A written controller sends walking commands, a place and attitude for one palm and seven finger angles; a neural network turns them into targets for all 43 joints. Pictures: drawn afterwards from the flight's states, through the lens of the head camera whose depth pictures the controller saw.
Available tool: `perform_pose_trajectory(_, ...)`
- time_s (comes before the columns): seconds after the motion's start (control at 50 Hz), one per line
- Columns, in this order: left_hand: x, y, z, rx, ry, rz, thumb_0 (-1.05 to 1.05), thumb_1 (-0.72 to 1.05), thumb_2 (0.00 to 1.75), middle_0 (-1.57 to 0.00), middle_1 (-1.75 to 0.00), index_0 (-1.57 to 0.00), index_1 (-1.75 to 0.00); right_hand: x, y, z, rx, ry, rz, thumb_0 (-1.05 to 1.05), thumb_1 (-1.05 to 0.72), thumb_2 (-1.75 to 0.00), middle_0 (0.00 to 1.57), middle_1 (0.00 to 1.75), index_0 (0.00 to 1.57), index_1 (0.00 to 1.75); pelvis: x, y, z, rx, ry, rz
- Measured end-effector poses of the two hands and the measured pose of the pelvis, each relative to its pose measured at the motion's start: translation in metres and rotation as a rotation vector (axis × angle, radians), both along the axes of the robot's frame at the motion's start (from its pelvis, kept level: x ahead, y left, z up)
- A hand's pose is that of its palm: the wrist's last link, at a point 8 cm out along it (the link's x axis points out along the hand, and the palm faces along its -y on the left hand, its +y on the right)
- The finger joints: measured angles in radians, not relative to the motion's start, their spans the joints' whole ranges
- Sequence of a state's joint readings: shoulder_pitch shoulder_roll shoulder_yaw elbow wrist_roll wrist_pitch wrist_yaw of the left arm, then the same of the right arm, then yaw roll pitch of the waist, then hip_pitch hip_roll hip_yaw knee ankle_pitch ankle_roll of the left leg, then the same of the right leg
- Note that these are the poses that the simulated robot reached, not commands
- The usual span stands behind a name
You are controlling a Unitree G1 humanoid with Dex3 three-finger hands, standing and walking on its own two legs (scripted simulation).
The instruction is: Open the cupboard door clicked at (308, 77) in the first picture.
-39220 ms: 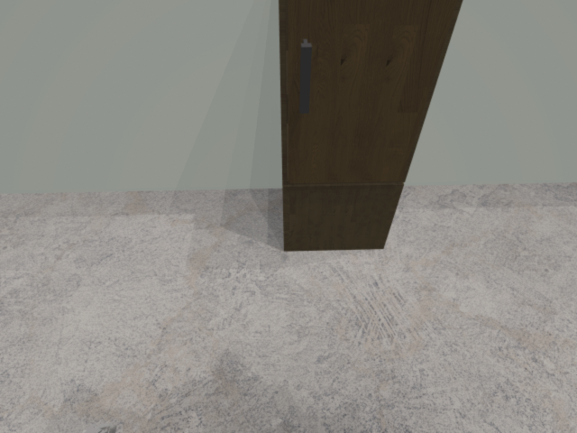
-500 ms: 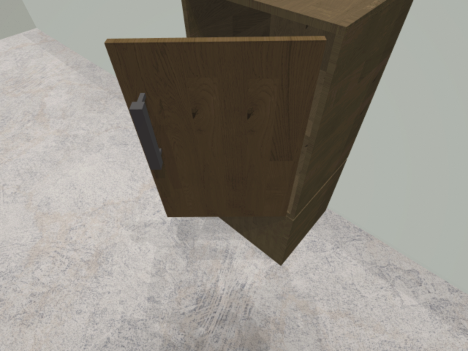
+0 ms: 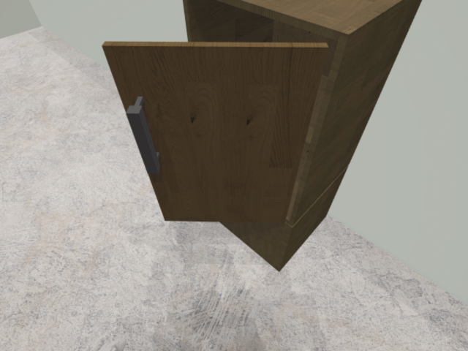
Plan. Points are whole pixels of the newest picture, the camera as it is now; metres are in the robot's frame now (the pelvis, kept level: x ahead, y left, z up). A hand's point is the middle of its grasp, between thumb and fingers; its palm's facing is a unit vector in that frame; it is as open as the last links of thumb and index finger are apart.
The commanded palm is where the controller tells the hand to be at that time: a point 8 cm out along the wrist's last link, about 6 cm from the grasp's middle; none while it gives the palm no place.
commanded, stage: raise the hand with hooked fingers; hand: left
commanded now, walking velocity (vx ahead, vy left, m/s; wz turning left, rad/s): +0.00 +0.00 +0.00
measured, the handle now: (147, 136) +0.53 +0.24 +0.05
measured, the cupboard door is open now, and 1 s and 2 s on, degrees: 42 42 42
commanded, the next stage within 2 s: none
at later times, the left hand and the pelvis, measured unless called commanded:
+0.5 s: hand (112, 329) +0.16 +0.21 -0.02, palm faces +0.09 -0.99 -0.05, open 9.6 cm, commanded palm +0.14 +0.27 -0.02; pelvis -0.04 +0.00 -0.08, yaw +3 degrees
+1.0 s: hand (84, 285) +0.21 +0.26 +0.02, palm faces +0.08 -1.00 -0.06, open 12.5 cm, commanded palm +0.18 +0.31 +0.03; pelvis -0.03 +0.02 -0.05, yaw +2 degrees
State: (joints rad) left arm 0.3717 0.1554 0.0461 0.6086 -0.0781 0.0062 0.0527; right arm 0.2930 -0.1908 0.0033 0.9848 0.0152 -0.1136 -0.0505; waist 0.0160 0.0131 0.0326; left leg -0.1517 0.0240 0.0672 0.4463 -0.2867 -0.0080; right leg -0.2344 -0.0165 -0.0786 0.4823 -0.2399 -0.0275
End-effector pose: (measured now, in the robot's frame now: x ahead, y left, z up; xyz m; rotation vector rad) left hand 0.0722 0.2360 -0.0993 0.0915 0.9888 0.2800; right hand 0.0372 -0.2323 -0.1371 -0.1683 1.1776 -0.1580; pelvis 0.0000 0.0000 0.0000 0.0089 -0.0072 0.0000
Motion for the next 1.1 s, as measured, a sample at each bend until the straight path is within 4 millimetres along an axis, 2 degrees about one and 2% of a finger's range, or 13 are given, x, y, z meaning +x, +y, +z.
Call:
perform_pose_trajectory(0.08, 0.064, 0.006, 0.071, 0.033, -0.514, 0.022, 0.02, 0.86, 0.88, -0.2, -0.33, -0.2, -0.32, 0.049, -0.011, 0.016, -0.033, -0.277, 0.029, 0.01, -0.91, -0.9, 0.21, 0.29, 0.2, 0.29, -0.006, 0.001, -0.007, 0.001, 0.035, 0.031)
perform_pose_trajectory(0.12, 0.083, 0.007, 0.092, 0.027, -0.725, -0.02, 0.02, 0.84, 0.87, -0.2, -0.35, -0.2, -0.34, 0.075, -0.016, 0.025, -0.046, -0.402, 0.053, 0.01, -0.91, -0.9, 0.21, 0.29, 0.2, 0.29, -0.012, -0.001, -0.016, 0.006, 0.075, 0.025)
perform_pose_trajectory(0.16, 0.089, 0.005, 0.101, 0.014, -0.893, -0.091, 0.01, 0.8, 0.85, -0.2, -0.37, -0.2, -0.36, 0.101, -0.021, 0.033, -0.059, -0.518, 0.085, 0.01, -0.91, -0.9, 0.21, 0.29, 0.2, 0.29, -0.017, -0.003, -0.028, 0.011, 0.117, 0.016)
perform_pose_trajectory(0.22, 0.08, 0.001, 0.093, -0.002, -1.024, -0.223, 0.01, 0.74, 0.83, -0.21, -0.41, -0.21, -0.4, 0.134, -0.027, 0.04, -0.08, -0.655, 0.14, 0.01, -0.91, -0.9, 0.2, 0.29, 0.2, 0.29, -0.025, -0.005, -0.05, 0.015, 0.169, 0.01)
perform_pose_trajectory(0.28, 0.062, 0.004, 0.068, -0.049, -0.986, -0.246, 0.01, 0.68, 0.8, -0.21, -0.45, -0.21, -0.44, 0.157, -0.026, 0.043, -0.097, -0.736, 0.177, 0.01, -0.91, -0.9, 0.2, 0.29, 0.2, 0.29, -0.031, -0.006, -0.068, 0.013, 0.197, 0.015)
perform_pose_trajectory(0.34, 0.045, 0.013, 0.05, -0.066, -0.919, -0.179, 0.01, 0.61, 0.77, -0.22, -0.49, -0.22, -0.49, 0.169, -0.018, 0.04, -0.101, -0.761, 0.207, 0.01, -0.91, -0.9, 0.2, 0.29, 0.2, 0.29, -0.034, -0.006, -0.079, 0.0, 0.208, 0.027)
perform_pose_trajectory(0.42, 0.041, 0.023, 0.059, -0.018, -0.928, -0.153, 0.02, 0.51, 0.74, -0.23, -0.55, -0.23, -0.55, 0.164, 0.001, 0.026, -0.077, -0.717, 0.235, 0.01, -0.91, -0.9, 0.2, 0.29, 0.2, 0.29, -0.035, -0.005, -0.082, -0.027, 0.205, 0.044)
perform_pose_trajectory(0.5, 0.057, 0.027, 0.078, -0.002, -0.981, -0.219, 0.02, 0.42, 0.7, -0.23, -0.61, -0.23, -0.6, 0.141, 0.02, 0.007, -0.028, -0.624, 0.229, 0.01, -0.91, -0.9, 0.2, 0.29, 0.2, 0.29, -0.037, -0.003, -0.079, -0.046, 0.202, 0.054)
perform_pose_trajectory(0.56, 0.074, 0.032, 0.084, -0.025, -0.958, -0.26, 0.01, 0.35, 0.67, -0.24, -0.66, -0.24, -0.65, 0.118, 0.029, -0.004, 0.004, -0.551, 0.196, 0.01, -0.91, -0.9, 0.21, 0.29, 0.2, 0.29, -0.039, 0.0, -0.075, -0.049, 0.2, 0.052)
perform_pose_trajectory(0.66, 0.089, 0.046, 0.091, -0.042, -0.903, -0.25, 0.01, 0.23, 0.62, -0.24, -0.73, -0.25, -0.72, 0.083, 0.029, -0.007, 0.011, -0.472, 0.129, 0.01, -0.9, -0.9, 0.21, 0.3, 0.21, 0.3, -0.037, 0.006, -0.064, -0.042, 0.195, 0.038)
perform_pose_trajectory(0.76, 0.092, 0.057, 0.105, -0.013, -0.929, -0.235, 0.01, 0.12, 0.57, -0.25, -0.81, -0.25, -0.8, 0.066, 0.017, 0.0, -0.036, -0.449, 0.11, 0.01, -0.9, -0.9, 0.21, 0.3, 0.21, 0.3, -0.034, 0.013, -0.057, -0.038, 0.185, 0.03)
perform_pose_trajectory(0.92, 0.101, 0.069, 0.113, -0.009, -0.95, -0.239, 0.01, -0.07, 0.49, -0.27, -0.93, -0.27, -0.92, 0.077, 0.003, 0.02, -0.11, -0.491, 0.133, 0.01, -0.91, -0.9, 0.21, 0.3, 0.2, 0.29, -0.032, 0.021, -0.05, -0.04, 0.163, 0.032)
perform_pose_trajectory(1.1, 0.118, 0.089, 0.134, 0.003, -0.983, -0.224, 0.0, -0.28, 0.4, -0.28, -1.06, -0.28, -1.05, 0.107, 0.019, 0.04, -0.091, -0.572, 0.175, 0.01, -0.91, -0.9, 0.21, 0.29, 0.2, 0.29, -0.026, 0.024, -0.041, -0.043, 0.132, 0.035)
